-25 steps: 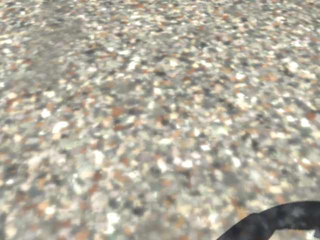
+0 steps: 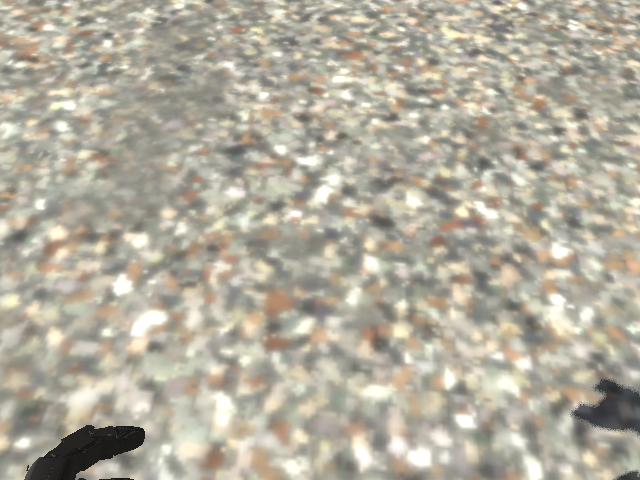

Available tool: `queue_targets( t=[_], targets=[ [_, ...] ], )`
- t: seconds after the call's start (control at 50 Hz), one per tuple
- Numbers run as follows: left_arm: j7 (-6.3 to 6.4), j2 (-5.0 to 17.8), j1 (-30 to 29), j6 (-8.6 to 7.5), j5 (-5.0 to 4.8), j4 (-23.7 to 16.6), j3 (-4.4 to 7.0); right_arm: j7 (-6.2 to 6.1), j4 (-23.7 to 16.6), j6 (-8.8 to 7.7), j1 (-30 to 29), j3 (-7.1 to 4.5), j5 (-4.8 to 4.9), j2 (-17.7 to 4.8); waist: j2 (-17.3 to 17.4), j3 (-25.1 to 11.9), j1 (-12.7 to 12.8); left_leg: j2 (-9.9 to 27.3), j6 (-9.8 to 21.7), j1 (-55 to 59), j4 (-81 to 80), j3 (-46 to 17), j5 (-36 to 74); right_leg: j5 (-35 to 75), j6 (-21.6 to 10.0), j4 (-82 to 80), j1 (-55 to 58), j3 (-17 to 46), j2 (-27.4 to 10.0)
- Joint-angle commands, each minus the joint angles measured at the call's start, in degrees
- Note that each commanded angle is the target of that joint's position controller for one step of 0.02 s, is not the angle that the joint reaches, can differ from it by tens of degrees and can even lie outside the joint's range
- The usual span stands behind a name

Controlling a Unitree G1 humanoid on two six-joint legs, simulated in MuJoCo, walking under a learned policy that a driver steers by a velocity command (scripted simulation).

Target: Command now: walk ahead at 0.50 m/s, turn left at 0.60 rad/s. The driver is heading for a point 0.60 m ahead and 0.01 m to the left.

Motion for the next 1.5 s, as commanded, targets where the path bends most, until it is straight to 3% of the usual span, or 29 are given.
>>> queue_targets(
  t=[0.02, 0.08, 0.1, 0.12, 0.14, 0.16, 0.18, 0.22, 0.3, 0.42, 0.52, 0.56, 0.6, 0.62, 0.64, 0.66, 0.68, 0.72, 0.8, 0.88, 0.96, 1.02, 1.06, 1.08, 1.1, 1.12, 1.2, 1.32, 1.5],
  targets=[
    [-0.61, 6.2, -5.3, -1.65, -0.38, -5.1, 1.75, -0.59, -2.3, -0.13, 1.1, -2.7, 0.25, -9.3, 8.4, -0.6, 0.8, 14.1, 7.1, -2.1, -2.2, -13.0, 10.4, -1.1, -1.2, -3.7, 6.1, -0.5, 2.0],
    [-0.22, 8.2, 3.1, -2.37, -0.3, -3.1, 3.19, -0.59, -2.7, 0.41, -0.7, -2.44, 0.07, -8.1, 10.3, -3.4, 5.5, 12.3, 4.8, -1.6, 5.5, -14.5, 16.1, -5.7, -4.4, -7.4, 17.6, -2.3, 2.6],
    [0.18, 10.3, 10.1, -2.65, 0.6, -2.2, 4.03, -0.31, -3.5, 0.3, -1.1, -1.36, -0.41, -5.3, 7.9, -9.8, 8.9, 9.2, 2.8, -5.6, 16.9, -11.4, 15.0, -6.4, -7.3, -6.2, 30.2, 1.8, -2.8],
    [0.61, 15.0, 17.9, -2.38, 1.64, -1.4, 5.13, -0.37, -4.8, 0.04, 4.0, -0.25, -0.23, -1.7, -4.1, -19.1, 8.8, 1.8, -1.5, -21.7, 36.2, -4.0, -0.7, -13.1, -14.2, -7.1, 51.1, 20.6, -15.6],
    [-0.05, 14.0, 20.1, -1.67, 0.46, 0.3, 5.08, -0.47, -5.6, -0.36, 7.5, 0.02, 0.94, -3.4, -16.9, -21.2, 7.5, 1.5, -3.0, -35.4, 48.6, -1.4, -18.4, -28.2, -19.0, -13.5, 56.4, 40.9, -22.6],
    [0.04, 8.9, 17.1, -1.33, -0.31, -0.7, 3.74, -0.45, -4.5, -0.2, 3.9, -1.26, 1.31, -8.6, -8.7, -12.8, 8.6, 5.2, -3.5, -39.6, 53.4, -2.4, -14.0, -35.5, -16.8, -15.6, 49.7, 35.9, -20.8],
    [0.36, 6.8, 14.5, -0.73, -0.1, -1.1, 3.07, -0.38, -5.2, 0.13, -1.2, -1.65, 0.69, -9.9, -4.2, -7.1, 8.9, 7.2, -3.8, -39.4, 53.7, 0.0, -9.4, -31.2, -14.5, -15.9, 42.6, 26.5, -18.3],
    [0.64, 4.6, 10.8, -0.41, 0.58, -0.5, 2.15, 0.02, -6.1, 0.47, -4.6, -1.9, -0.18, -8.3, -2.5, -1.4, 6.6, 10.6, -3.9, -35.9, 48.7, 0.8, -3.7, -19.0, -13.1, -18.6, 31.6, 14.8, -13.8],
    [0.85, 6.0, 10.8, -1.31, 0.32, 1.4, 2.67, 0.64, -7.3, 1.37, -5.4, -1.09, 0.19, -4.3, -3.0, -0.2, 5.4, 12.5, -4.6, -34.4, 43.2, 2.9, 0.9, -8.4, -14.2, -22.9, 27.4, 3.9, -12.5],
    [0.58, 8.5, 13.3, -0.73, -0.41, 4.3, 2.97, 1.98, -8.8, -0.23, -13.7, 0.46, -0.4, -1.6, -0.5, 1.0, 7.7, 11.0, -4.4, -31.5, 22.3, 6.0, 15.4, 0.8, -14.0, -24.2, 29.3, -6.3, -10.4],
    [0.66, 11.1, 18.8, 0.89, -1.85, 7.9, 3.4, 3.35, -11.5, -0.98, -21.1, 0.66, -0.16, -2.4, -1.1, 2.9, 9.0, 9.3, -2.2, -29.5, 12.4, 9.3, 12.2, 5.2, -13.1, -22.2, 36.5, -6.9, -13.7],
    [0.9, 12.3, 18.6, 1.64, -2.2, 8.6, 3.58, 3.4, -11.3, -0.99, -18.4, -0.25, -0.56, -4.4, -2.8, 0.3, 6.1, 6.9, -0.1, -23.0, 9.8, 11.3, 8.2, 19.8, -11.9, -16.3, 39.0, -8.1, -14.0],
    [1.39, 11.0, 18.2, 2.02, -1.88, 8.7, 2.71, 2.6, -6.6, -0.65, -3.2, -2.91, -0.84, -9.1, -1.9, -9.2, -2.2, 4.8, 3.0, 1.4, 7.2, 12.2, 12.5, 26.9, -8.5, 2.6, 31.2, -12.6, -10.0],
    [1.39, 6.7, 19.0, 1.52, -0.08, 6.6, 1.08, 1.53, -5.1, -0.13, 5.8, -4.22, -1.48, -14.2, 6.9, -17.4, -4.4, 17.5, 7.9, 21.4, 8.8, -5.3, 12.5, 5.9, -5.6, 22.7, 13.8, -14.1, -5.7],
    [0.73, 2.2, 24.1, 0.36, -0.12, 6.5, -0.67, 1.6, -5.3, -0.32, 5.2, -3.86, -1.38, -16.1, 17.2, -25.0, -0.3, 29.1, 15.5, 29.9, 0.8, -30.5, 4.8, -36.8, -3.8, 38.1, -0.8, -5.9, 3.1],
    [0.3, 8.4, 19.1, -0.22, -2.1, 6.7, 1.07, 1.81, -5.4, -0.78, 4.0, -2.5, -1.31, -10.5, 10.4, -20.7, -2.7, 27.8, 13.2, 26.0, -1.6, -27.5, 1.5, -36.1, -4.4, 42.9, -6.3, 0.2, 0.4],
    [0.21, 9.3, 14.6, -0.55, -2.9, 4.9, 1.4, 1.91, -5.3, -1.21, 0.0, -1.74, -1.39, -9.2, 9.8, -11.6, -1.4, 25.7, 11.3, 17.4, -2.5, -17.7, 11.9, -31.4, -4.7, 41.8, -8.1, -1.6, -1.7],
    [0.96, 8.1, 13.8, -0.1, -0.85, 5.5, 1.56, 2.36, -5.2, -1.77, -6.8, -0.8, -1.7, -6.0, 6.7, -5.7, 3.3, 20.7, 9.2, 4.5, -3.5, -5.9, 32.7, -25.3, -3.4, 35.8, -2.9, -2.8, -4.9],
    [1.43, 4.3, 17.7, 2.66, -0.21, 7.1, 0.98, 2.06, -3.2, -3.07, -10.1, -0.79, -1.95, -5.7, 6.6, -5.4, 7.6, 18.6, 9.9, -5.0, -7.5, 3.0, 46.3, -19.3, -0.6, 28.9, 5.4, -3.7, -4.3],
    [1.17, 2.4, 10.8, 2.66, 0.52, 5.5, -0.12, 0.82, -0.7, -2.28, -10.1, -0.79, -2.06, -6.5, 7.4, -4.7, 5.8, 15.3, 7.8, -5.9, -7.6, 9.2, 45.0, -6.4, -0.5, 11.3, 8.5, -4.9, -3.1],
    [0.49, 4.1, 6.7, 2.47, 0.4, 4.5, 0.19, 0.61, 2.8, -1.25, -7.5, -0.74, -1.7, -7.4, 7.3, -5.3, 4.0, 17.3, 7.1, -1.6, -5.3, 7.3, 40.6, -2.9, -1.8, 3.1, 11.0, -4.2, -1.4],
    [0.22, 5.4, 8.4, 2.17, 1.2, 5.1, 0.87, 0.35, 4.4, -0.38, -9.1, -0.46, -0.67, -6.7, 6.4, -5.5, 6.3, 16.5, 4.7, -0.9, 1.5, 6.2, 34.3, -1.2, -4.5, -4.8, 16.4, -5.0, -0.1],
    [1.09, 11.2, 9.2, 2.13, 1.9, 5.1, 2.1, 0.32, 5.7, -1.0, -1.8, 0.31, -2.63, -4.3, -1.9, -9.8, 3.0, 9.2, -1.0, -5.9, 9.5, 8.7, 18.0, 33.0, -8.9, -4.4, 30.2, 1.7, -7.4],
    [1.45, 8.1, 9.4, 2.89, 1.98, 5.7, 1.32, 0.15, 7.3, -0.95, 3.1, 1.25, -2.85, -1.4, -7.5, -14.5, 1.9, 6.7, -4.2, -10.7, 14.2, 9.2, 2.1, 35.1, -16.1, -3.1, 36.9, 7.8, -12.8],
    [1.4, 3.9, 9.2, 3.76, 1.1, 6.0, 0.31, -0.18, 7.5, -0.04, 0.4, 1.17, -2.43, -2.5, -7.3, -14.5, 3.7, 6.3, -5.6, -11.2, 15.6, 8.3, -8.0, 28.1, -18.7, -5.4, 35.0, 11.0, -14.3],
    [1.14, 2.7, 7.4, 4.24, 0.92, 6.3, -0.29, -0.46, 7.0, 1.06, -1.6, 0.92, -1.63, -3.2, -6.8, -12.8, 3.4, 6.8, -5.7, -12.1, 15.0, 7.5, -10.6, 17.6, -18.2, -7.6, 32.3, 11.8, -13.8],
    [0.46, 4.6, -0.5, 4.77, 0.41, 5.1, 0.15, -1.21, 8.8, 4.48, -3.1, 0.58, -2.17, -5.0, -3.1, -4.9, 2.1, 8.5, -3.8, -6.1, 2.9, 7.0, -0.2, -14.9, -8.8, -10.9, 18.2, 3.7, -5.6],
    [1.46, 3.9, 2.8, 3.64, 0.15, 9.0, 0.37, -1.24, 12.2, 2.28, -4.6, 0.55, -1.73, -4.3, 2.5, -8.1, 4.3, 8.9, -4.1, -5.3, 2.9, 7.0, 12.5, 11.0, -9.0, -2.9, 27.9, -1.0, -2.5],
    [1.87, 3.2, 0.5, 5.59, 0.03, 12.4, 0.73, -1.34, 16.3, 2.78, -4.0, 1.0, -1.71, -3.1, 2.8, -3.6, 4.0, 8.6, -3.8, -6.5, 1.6, 7.8, 8.9, 3.1, -8.2, -3.7, 26.4, -2.4, -0.8]
  ],
)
